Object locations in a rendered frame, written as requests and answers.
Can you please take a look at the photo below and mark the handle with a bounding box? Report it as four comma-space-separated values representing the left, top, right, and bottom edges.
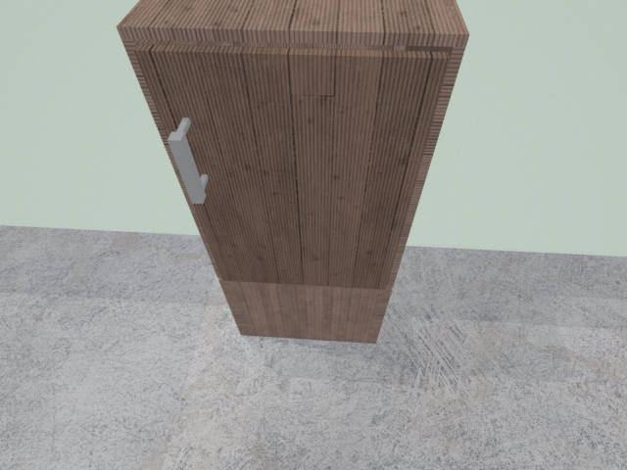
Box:
168, 117, 209, 204

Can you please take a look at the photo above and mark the cupboard door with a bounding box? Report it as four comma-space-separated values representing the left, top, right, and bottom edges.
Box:
133, 44, 450, 290

